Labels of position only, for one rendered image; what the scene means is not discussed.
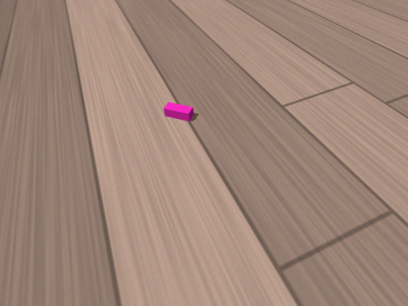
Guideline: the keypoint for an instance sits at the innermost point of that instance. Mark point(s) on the carton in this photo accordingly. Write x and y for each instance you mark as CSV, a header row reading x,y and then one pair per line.
x,y
178,111

